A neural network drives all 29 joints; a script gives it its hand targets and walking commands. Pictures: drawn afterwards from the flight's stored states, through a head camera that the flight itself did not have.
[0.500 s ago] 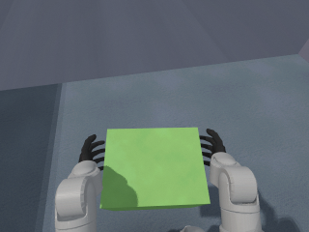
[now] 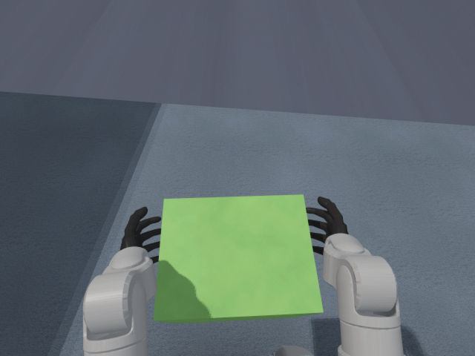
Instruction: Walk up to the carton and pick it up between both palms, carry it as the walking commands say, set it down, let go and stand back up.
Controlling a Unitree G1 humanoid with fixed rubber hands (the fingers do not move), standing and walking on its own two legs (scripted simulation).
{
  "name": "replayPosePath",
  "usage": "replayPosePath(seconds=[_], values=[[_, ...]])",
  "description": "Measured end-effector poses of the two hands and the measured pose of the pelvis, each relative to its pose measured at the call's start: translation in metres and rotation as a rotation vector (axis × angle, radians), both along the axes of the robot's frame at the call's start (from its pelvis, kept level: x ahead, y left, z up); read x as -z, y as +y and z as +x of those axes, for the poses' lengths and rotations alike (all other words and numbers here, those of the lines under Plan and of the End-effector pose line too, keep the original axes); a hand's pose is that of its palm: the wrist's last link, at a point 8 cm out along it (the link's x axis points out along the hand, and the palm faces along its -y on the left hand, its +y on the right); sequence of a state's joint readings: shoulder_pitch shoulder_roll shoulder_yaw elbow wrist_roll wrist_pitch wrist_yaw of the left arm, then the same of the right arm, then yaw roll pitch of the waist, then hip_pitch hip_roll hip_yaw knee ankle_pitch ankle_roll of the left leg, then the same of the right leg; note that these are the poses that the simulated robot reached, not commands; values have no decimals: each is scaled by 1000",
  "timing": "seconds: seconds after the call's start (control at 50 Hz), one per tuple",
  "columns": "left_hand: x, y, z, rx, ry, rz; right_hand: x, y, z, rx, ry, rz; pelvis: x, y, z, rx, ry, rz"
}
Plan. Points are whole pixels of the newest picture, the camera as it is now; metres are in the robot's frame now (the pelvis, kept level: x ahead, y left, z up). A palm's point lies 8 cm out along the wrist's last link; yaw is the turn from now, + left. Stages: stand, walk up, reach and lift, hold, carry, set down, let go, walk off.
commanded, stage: carry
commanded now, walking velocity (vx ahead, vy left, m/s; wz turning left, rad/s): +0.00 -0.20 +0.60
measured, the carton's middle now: (235, 263) +0.27 +0.01 -0.01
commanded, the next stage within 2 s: none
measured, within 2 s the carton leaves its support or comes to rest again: neither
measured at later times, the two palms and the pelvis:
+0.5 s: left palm (146, 325) +0.16 +0.13 +0.07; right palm (346, 243) +0.26 -0.16 +0.08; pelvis -0.04 -0.10 +0.00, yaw +19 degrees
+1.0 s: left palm out of the picture +0.07 +0.06 +0.07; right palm (365, 243) +0.26 -0.18 +0.08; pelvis -0.04 -0.22 -0.01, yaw +37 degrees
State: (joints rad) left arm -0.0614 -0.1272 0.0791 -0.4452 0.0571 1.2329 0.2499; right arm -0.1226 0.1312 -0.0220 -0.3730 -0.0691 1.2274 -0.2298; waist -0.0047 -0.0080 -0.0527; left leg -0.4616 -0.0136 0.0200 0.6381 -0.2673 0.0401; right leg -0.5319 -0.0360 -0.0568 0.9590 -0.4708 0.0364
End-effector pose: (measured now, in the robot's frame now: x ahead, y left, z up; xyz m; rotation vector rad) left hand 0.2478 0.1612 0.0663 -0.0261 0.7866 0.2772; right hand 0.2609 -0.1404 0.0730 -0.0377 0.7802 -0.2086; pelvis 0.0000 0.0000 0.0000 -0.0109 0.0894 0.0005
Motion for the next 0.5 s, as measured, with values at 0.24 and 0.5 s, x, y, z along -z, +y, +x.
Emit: replayPosePath(seconds=[0.24,0.5], values=[[-24,-36,-39,-105,-44,81,1,-31,-3,-99,-52,80,-3,-58,-22,-161,-4,10],[-3,-33,-93,-305,-17,0,-5,-15,-2,-305,-26,2,0,-101,-36,-330,-10,1]])
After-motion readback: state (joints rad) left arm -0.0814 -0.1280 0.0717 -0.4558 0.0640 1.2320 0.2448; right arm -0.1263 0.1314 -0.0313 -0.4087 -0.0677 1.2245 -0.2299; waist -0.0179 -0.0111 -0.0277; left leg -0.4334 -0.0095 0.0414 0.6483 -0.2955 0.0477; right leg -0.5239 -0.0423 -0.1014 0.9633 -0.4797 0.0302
